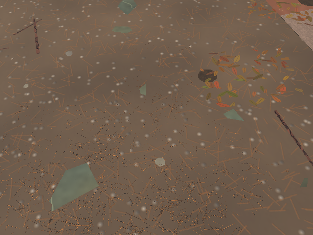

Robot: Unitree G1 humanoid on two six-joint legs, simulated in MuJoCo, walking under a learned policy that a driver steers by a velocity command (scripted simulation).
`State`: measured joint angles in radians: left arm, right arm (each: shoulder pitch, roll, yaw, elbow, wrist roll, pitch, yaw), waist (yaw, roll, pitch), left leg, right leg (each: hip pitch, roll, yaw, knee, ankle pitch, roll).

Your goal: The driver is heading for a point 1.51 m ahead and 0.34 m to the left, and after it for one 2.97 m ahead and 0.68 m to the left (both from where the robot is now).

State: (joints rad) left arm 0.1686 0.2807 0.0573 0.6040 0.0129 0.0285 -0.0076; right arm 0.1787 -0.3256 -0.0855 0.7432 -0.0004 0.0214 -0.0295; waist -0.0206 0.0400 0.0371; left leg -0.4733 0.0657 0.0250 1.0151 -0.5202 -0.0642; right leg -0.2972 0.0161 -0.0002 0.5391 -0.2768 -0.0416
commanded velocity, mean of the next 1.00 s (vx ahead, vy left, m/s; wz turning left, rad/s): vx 0.00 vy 0.00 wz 0.29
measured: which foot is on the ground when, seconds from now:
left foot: up 0.00-0.24, down 0.26-0.50, up 0.52-0.82, down 0.84-1.00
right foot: down 0.00-0.84, up 0.86-1.00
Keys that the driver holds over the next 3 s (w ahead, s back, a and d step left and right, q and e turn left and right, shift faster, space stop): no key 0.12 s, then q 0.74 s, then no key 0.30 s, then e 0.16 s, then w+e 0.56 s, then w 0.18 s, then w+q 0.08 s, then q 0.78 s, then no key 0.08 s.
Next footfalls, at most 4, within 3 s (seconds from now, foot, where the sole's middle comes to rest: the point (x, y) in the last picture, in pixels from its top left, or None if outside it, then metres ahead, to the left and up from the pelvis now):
0.26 left None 0.04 0.14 -0.77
0.84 left None -0.03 0.15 -0.77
1.24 right None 0.06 -0.07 -0.77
1.72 right None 0.18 -0.09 -0.77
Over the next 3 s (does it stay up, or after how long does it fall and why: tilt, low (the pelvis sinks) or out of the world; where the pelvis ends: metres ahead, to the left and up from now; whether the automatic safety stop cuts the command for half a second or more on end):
stays up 0.51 0.00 0.01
